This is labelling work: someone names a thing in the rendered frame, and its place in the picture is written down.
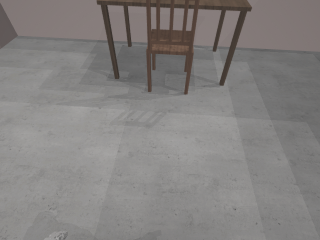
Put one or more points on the chair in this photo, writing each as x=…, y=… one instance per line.
x=170, y=42

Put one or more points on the table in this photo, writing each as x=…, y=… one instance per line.
x=224, y=5

